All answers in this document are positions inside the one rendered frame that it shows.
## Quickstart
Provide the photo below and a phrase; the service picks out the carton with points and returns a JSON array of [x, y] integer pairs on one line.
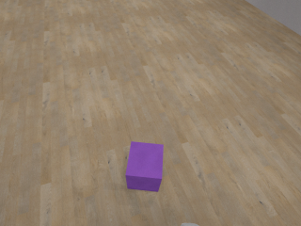
[[145, 166]]

